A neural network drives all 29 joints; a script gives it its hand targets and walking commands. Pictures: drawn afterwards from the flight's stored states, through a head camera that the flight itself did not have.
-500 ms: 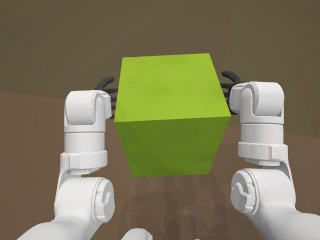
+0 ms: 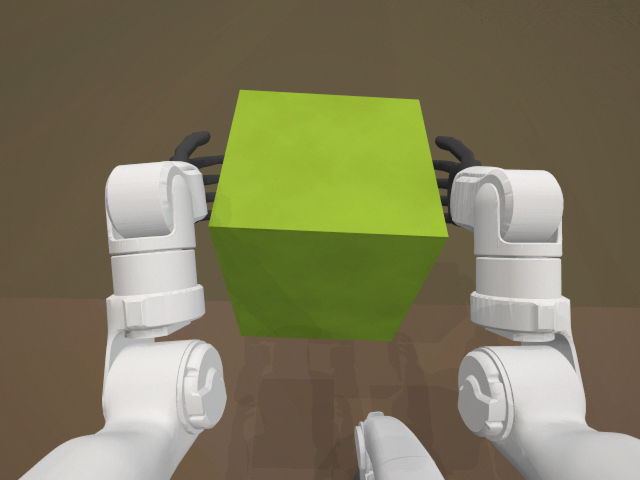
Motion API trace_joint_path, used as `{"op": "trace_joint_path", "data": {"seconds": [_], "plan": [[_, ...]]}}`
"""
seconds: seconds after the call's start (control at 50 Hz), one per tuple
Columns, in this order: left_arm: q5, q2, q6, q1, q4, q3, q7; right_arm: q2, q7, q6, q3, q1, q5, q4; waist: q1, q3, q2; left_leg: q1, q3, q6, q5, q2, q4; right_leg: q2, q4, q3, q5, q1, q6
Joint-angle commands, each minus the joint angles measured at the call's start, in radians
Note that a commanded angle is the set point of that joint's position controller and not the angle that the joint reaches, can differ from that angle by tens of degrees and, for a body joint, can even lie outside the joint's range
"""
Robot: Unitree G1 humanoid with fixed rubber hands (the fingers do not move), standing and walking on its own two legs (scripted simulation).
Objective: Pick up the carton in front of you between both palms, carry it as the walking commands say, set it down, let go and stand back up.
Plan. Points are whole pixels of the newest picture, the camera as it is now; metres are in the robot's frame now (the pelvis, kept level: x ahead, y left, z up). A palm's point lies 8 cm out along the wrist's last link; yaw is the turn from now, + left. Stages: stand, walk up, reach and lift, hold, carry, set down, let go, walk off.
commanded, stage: carry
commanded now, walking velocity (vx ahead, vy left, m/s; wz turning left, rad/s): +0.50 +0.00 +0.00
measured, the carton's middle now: (322, 227) +0.40 -0.03 +0.08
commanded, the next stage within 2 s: none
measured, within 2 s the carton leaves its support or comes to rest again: neither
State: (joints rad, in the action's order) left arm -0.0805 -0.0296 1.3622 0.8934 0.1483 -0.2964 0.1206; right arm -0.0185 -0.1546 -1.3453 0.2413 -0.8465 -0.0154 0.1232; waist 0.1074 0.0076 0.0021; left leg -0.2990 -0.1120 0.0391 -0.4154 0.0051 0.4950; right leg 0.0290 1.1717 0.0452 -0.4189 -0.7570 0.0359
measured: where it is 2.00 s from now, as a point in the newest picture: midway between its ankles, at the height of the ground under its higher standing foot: (282, 187)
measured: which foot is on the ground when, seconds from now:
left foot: down 0.00-0.16, up 0.18-0.50, down 0.52-0.96, up 0.98-1.00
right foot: up 0.00-0.12, down 0.14-0.54, up 0.56-0.88, down 0.90-1.00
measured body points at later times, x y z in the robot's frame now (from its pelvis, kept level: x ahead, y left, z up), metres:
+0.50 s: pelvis +0.31 -0.01 +0.03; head +0.33 -0.01 +0.48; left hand +0.69 +0.18 +0.21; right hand +0.72 -0.13 +0.21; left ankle +0.45 +0.10 -0.66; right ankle +0.23 -0.11 -0.70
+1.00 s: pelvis +0.62 -0.02 +0.07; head +0.63 -0.02 +0.52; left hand +1.01 +0.14 +0.23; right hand +1.02 -0.16 +0.23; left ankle +0.48 +0.09 -0.58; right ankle +0.71 -0.10 -0.64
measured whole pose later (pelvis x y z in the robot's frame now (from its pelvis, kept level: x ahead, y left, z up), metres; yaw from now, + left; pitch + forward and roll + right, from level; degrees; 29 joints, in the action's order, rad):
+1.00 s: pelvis +0.62 -0.02 +0.07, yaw +1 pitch +3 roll -1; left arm -0.11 0.00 1.32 0.91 0.25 -0.26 0.14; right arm -0.06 -0.13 -1.34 0.27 -0.90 -0.05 0.25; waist -0.02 0.05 0.02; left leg -0.35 -0.01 0.01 -0.49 -0.03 1.13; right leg -0.01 0.71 0.15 -0.20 -0.55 0.09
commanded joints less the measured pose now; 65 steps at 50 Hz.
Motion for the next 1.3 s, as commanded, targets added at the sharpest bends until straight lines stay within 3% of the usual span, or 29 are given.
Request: {"op": "trace_joint_path", "data": {"seconds": [0.0, 0.06, 0.1, 0.12, 0.14, 0.16, 0.22, 0.26, 0.38, 0.44, 0.48, 0.5, 0.52, 0.54, 0.58, 0.6, 0.66, 0.76, 0.84, 0.88, 0.9, 0.92, 0.94, 0.96, 1.0, 1.04, 1.12, 1.24, 1.28], "plan": [[0.342, 0.989, -0.033, 0.697, -0.083, 0.518, -0.149, 1.108, 0.254, 0.02, -0.57, -0.922, 0.504, -0.179, -0.027, 0.471, 0.115, 0.382, 0.27, 0.182, 0.304, -0.251, -0.155, 0.026, -0.215, 0.017, 0.04, -0.013, -0.001], [0.331, 0.971, -0.021, 0.661, -0.023, 0.524, -0.156, 1.082, 0.259, 0.011, -0.555, -0.863, 0.469, -0.096, -0.035, 0.439, 0.144, 0.305, 0.163, 0.136, 0.435, -0.227, -0.127, -0.052, -0.428, 0.133, 0.068, 0.188, 0.011], [0.333, 0.987, -0.022, 0.634, 0.038, 0.52, -0.17, 1.074, 0.262, 0.01, -0.538, -0.837, 0.448, -0.039, -0.118, 0.497, 0.118, 0.206, 0.042, 0.081, 0.745, -0.191, 0.092, -0.136, -0.578, 0.228, 0.142, 0.527, 0.043], [0.338, 0.992, -0.025, 0.611, 0.073, 0.509, -0.177, 1.072, 0.266, 0.009, -0.527, -0.817, 0.434, -0.007, -0.175, 0.592, 0.07, 0.063, 0.002, 0.028, 0.72, -0.164, 0.275, -0.079, -0.585, 0.128, 0.122, 0.818, 0.078], [0.335, 0.984, -0.035, 0.601, 0.086, 0.5, -0.183, 1.083, 0.272, 0.008, -0.516, -0.828, 0.425, 0.006, -0.214, 0.722, -0.167, -0.205, 0.008, -0.038, 0.404, -0.069, 0.58, 0.218, -0.675, -0.417, -0.095, 1.053, 0.219], [0.355, 1.008, -0.043, 0.625, 0.081, 0.507, -0.191, 1.081, 0.277, 0.009, -0.508, -0.841, 0.411, 0.018, -0.225, 0.66, -0.314, -0.465, 0.068, -0.047, -0.11, 0.079, 0.788, 0.303, -0.834, -0.753, 0.087, 1.104, 0.312], [0.475, 1.125, -0.051, 0.797, -0.085, 0.584, -0.214, 1.096, 0.254, 0.023, -0.475, -0.816, 0.37, 0.013, -0.211, 0.537, -0.01, -0.595, 0.157, 0.005, -0.066, -0.034, 0.951, 0.266, -0.691, -0.494, 0.413, 0.965, 0.256], [0.551, 1.175, -0.057, 0.897, -0.17, 0.625, -0.224, 1.072, 0.228, 0.027, -0.454, -0.788, 0.336, -0.018, -0.177, 0.546, -0.052, -0.554, 0.156, 0.012, -0.035, -0.051, 0.856, 0.231, -0.715, -0.392, 0.295, 0.906, 0.195], [0.593, 1.143, -0.045, 0.903, -0.204, 0.632, -0.234, 0.969, 0.176, 0.02, -0.449, -0.754, 0.261, -0.069, -0.188, 0.485, -0.124, -0.436, 0.068, -0.005, 0.039, -0.065, 0.465, 0.209, -0.792, -0.217, 0.257, 0.791, 0.197], [0.557, 1.114, -0.034, 0.838, -0.124, 0.617, -0.235, 0.948, 0.182, 0.008, -0.456, -0.713, 0.245, -0.009, -0.17, 0.449, -0.157, -0.22, -0.052, -0.004, 0.072, 0.008, 0.229, 0.186, -0.785, -0.113, 0.319, 0.704, 0.158], [0.536, 1.109, -0.03, 0.813, -0.064, 0.605, -0.238, 0.967, 0.199, 0.004, -0.458, -0.693, 0.252, 0.052, -0.091, 0.49, -0.105, 0.085, -0.158, 0.026, 0.135, 0.088, 0.092, 0.158, -0.591, -0.008, 0.548, 0.611, 0.113], [0.523, 1.107, -0.027, 0.799, -0.027, 0.594, -0.241, 0.969, 0.208, 0.007, -0.45, -0.662, 0.266, 0.097, -0.048, 0.587, -0.026, 0.359, -0.077, 0.054, 0.118, 0.043, 0.082, 0.113, -0.392, 0.061, 0.58, 0.502, 0.058], [0.512, 1.1, -0.026, 0.785, 0.003, 0.572, -0.245, 0.964, 0.215, 0.012, -0.439, -0.641, 0.273, 0.116, -0.012, 0.673, 0.16, 0.559, 0.415, 0.149, -0.156, -0.235, -0.034, 0.041, -0.128, 0.073, 0.293, 0.278, -0.013], [0.49, 1.097, -0.028, 0.784, 0.023, 0.553, -0.25, 0.982, 0.223, 0.023, -0.443, -0.663, 0.272, 0.126, 0.0, 0.639, 0.354, 0.655, 0.809, 0.26, 0.009, -0.343, -0.17, -0.12, 0.074, 0.013, -0.123, -0.004, -0.036], [0.456, 1.096, -0.036, 0.792, 0.025, 0.533, -0.241, 1.052, 0.242, 0.027, -0.482, -0.771, 0.347, 0.035, -0.011, 0.542, 0.106, 0.589, 0.671, 0.27, 0.361, -0.34, -0.059, -0.037, 0.296, -0.069, -0.106, -0.145, -0.002], [0.446, 1.101, -0.039, 0.783, 0.016, 0.527, -0.233, 1.091, 0.251, 0.031, -0.509, -0.841, 0.396, -0.018, -0.018, 0.52, 0.03, 0.544, 0.569, 0.231, 0.437, -0.317, -0.035, -0.011, 0.273, -0.073, -0.081, -0.152, 0.002], [0.409, 1.086, -0.042, 0.762, -0.031, 0.5, -0.197, 1.161, 0.26, 0.039, -0.558, -0.976, 0.498, -0.146, -0.048, 0.522, 0.073, 0.466, 0.435, 0.162, 0.296, -0.27, -0.077, 0.007, 0.146, -0.06, -0.018, -0.095, 0.007], [0.357, 1.012, -0.029, 0.725, -0.071, 0.502, -0.153, 1.126, 0.257, 0.018, -0.553, -0.958, 0.515, -0.169, -0.03, 0.476, 0.102, 0.411, 0.304, 0.187, 0.29, -0.261, -0.146, 0.031, -0.144, 0.001, 0.028, -0.06, 0.001], [0.336, 0.992, -0.016, 0.67, 0.011, 0.508, -0.161, 1.1, 0.265, 0.008, -0.531, -0.873, 0.47, -0.056, -0.038, 0.424, 0.144, 0.3, 0.149, 0.118, 0.476, -0.222, -0.121, -0.063, -0.456, 0.142, 0.113, 0.215, 0.01], [0.34, 1.014, -0.019, 0.646, 0.073, 0.5, -0.176, 1.095, 0.269, 0.009, -0.513, -0.847, 0.447, 0.0, -0.119, 0.484, 0.126, 0.233, 0.027, 0.063, 0.808, -0.186, 0.102, -0.137, -0.598, 0.233, 0.185, 0.522, 0.038], [0.347, 1.022, -0.024, 0.63, 0.105, 0.489, -0.184, 1.095, 0.272, 0.011, -0.502, -0.826, 0.433, 0.031, -0.173, 0.573, 0.093, 0.113, -0.009, 0.02, 0.78, -0.165, 0.288, -0.094, -0.599, 0.168, 0.154, 0.783, 0.062], [0.343, 1.021, -0.039, 0.621, 0.117, 0.482, -0.19, 1.107, 0.279, 0.012, -0.489, -0.847, 0.421, 0.034, -0.216, 0.685, -0.13, -0.168, -0.005, -0.038, 0.522, -0.07, 0.578, 0.151, -0.683, -0.325, -0.109, 1.005, 0.195], [0.366, 1.043, -0.047, 0.646, 0.102, 0.488, -0.198, 1.104, 0.283, 0.016, -0.49, -0.864, 0.409, 0.037, -0.214, 0.616, -0.3, -0.435, 0.053, -0.046, -0.056, 0.078, 0.79, 0.282, -0.829, -0.695, 0.146, 1.048, 0.275], [0.402, 1.074, -0.044, 0.692, 0.049, 0.511, -0.206, 1.106, 0.277, 0.024, -0.491, -0.875, 0.406, 0.047, -0.189, 0.57, -0.179, -0.496, 0.153, -0.013, -0.087, 0.028, 0.93, 0.298, -0.777, -0.641, 0.325, 1.024, 0.282], [0.48, 1.134, -0.051, 0.819, -0.062, 0.564, -0.216, 1.105, 0.254, 0.029, -0.464, -0.86, 0.385, 0.01, -0.198, 0.534, -0.028, -0.531, 0.16, 0.007, -0.055, -0.024, 0.937, 0.279, -0.686, -0.49, 0.547, 0.932, 0.261], [0.552, 1.176, -0.053, 0.91, -0.153, 0.607, -0.222, 1.082, 0.225, 0.029, -0.452, -0.841, 0.359, -0.034, -0.17, 0.538, -0.063, -0.506, 0.164, 0.008, -0.016, -0.048, 0.814, 0.236, -0.708, -0.392, 0.421, 0.876, 0.199], [0.597, 1.165, -0.041, 0.931, -0.208, 0.614, -0.23, 1.014, 0.179, 0.023, -0.443, -0.804, 0.302, -0.089, -0.18, 0.53, -0.095, -0.464, 0.095, -0.004, -0.005, -0.044, 0.534, 0.238, -0.747, -0.287, 0.486, 0.84, 0.212], [0.529, 1.118, -0.028, 0.802, -0.077, 0.592, -0.236, 0.973, 0.182, 0.001, -0.458, -0.732, 0.265, -0.002, -0.183, 0.476, -0.155, -0.202, -0.028, -0.004, 0.28, 0.023, 0.098, 0.166, -0.696, -0.074, 0.675, 0.77, 0.12], [0.507, 1.116, -0.027, 0.775, -0.018, 0.582, -0.239, 0.992, 0.202, -0.001, -0.457, -0.723, 0.278, 0.05, -0.127, 0.51, -0.113, 0.026, -0.082, 0.022, 0.371, 0.056, -0.073, 0.128, -0.539, 0.017, 0.813, 0.729, 0.065]]}}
